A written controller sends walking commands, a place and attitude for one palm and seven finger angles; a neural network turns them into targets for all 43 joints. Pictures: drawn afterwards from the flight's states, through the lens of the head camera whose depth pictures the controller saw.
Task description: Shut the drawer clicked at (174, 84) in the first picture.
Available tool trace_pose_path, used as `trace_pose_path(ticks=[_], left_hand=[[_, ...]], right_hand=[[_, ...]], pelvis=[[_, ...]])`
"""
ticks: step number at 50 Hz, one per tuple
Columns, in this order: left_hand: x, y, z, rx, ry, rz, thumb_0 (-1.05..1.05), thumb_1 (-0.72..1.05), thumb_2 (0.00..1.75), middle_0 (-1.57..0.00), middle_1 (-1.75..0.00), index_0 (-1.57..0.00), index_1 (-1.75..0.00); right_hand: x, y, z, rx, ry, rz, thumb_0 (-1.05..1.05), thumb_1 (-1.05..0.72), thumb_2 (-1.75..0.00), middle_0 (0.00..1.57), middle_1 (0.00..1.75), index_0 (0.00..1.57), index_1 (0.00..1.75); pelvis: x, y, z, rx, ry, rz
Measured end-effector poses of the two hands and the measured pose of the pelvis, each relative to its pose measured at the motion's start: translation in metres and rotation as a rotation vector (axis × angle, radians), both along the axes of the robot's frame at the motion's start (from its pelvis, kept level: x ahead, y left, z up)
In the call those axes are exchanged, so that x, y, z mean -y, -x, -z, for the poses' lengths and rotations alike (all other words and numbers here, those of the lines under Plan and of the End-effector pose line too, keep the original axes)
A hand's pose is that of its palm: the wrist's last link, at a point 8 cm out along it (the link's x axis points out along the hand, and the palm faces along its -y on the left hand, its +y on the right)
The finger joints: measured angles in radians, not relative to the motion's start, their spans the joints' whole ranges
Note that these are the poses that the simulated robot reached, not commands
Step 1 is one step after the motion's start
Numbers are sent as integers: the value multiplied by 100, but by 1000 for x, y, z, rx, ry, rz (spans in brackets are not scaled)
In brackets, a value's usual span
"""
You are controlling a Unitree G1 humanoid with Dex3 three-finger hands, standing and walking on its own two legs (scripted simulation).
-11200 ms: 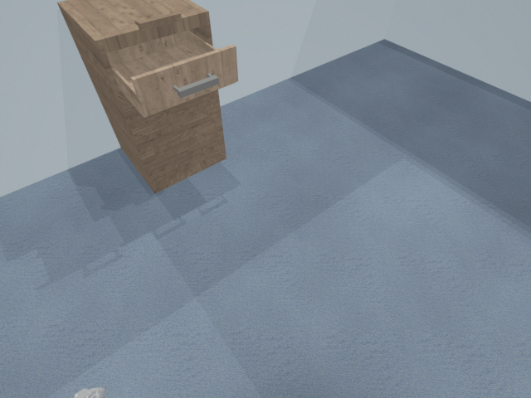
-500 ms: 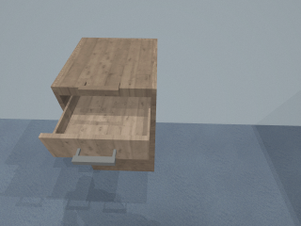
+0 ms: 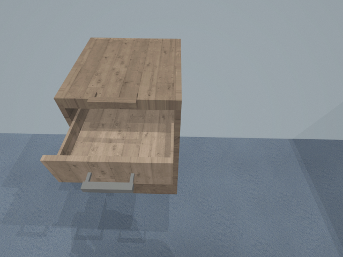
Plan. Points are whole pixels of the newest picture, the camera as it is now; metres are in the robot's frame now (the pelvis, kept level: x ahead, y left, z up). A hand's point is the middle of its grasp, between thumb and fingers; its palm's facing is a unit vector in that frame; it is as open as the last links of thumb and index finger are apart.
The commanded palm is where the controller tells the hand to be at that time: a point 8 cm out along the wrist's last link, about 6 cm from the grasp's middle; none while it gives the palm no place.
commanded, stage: look again from close up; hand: left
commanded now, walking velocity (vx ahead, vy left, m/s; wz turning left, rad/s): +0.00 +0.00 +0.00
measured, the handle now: (109, 181) +0.35 +0.21 -0.11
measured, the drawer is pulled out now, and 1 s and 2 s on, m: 0.22 0.22 0.22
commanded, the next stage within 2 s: come to a stop and stand still in 0.26 s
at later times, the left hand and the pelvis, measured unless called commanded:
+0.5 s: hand out of the picture +0.01 +0.19 -0.17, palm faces -0.01 -0.98 -0.22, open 7.4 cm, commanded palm none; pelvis +0.00 +0.02 +0.01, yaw -1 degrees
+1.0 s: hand out of the picture -0.01 +0.18 -0.16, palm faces -0.02 -0.98 -0.20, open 7.4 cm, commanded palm none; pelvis -0.01 +0.01 +0.01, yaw -1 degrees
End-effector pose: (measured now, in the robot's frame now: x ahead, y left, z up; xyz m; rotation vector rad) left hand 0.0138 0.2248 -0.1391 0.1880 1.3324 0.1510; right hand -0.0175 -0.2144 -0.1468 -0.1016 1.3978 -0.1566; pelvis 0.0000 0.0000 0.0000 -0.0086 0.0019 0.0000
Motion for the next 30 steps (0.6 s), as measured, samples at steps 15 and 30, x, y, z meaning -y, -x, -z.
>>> trace_pose_path(ticks=[15, 30], left_hand=[[-17, -31, -6, 55, -5, 26, 0, 91, 90, -20, -30, -20, -30], [-20, 17, 1, -39, 9, 9, 0, 90, 90, -20, -30, -20, -30]], right_hand=[[7, -65, -12, 131, 48, -44, 1, -91, -90, 20, 30, 20, 30], [-1, -48, -11, 120, 44, -63, 1, -91, -90, 20, 30, 20, 30]], pelvis=[[-14, -9, -5, 23, -12, 16], [-19, 3, -2, 13, 7, 7]])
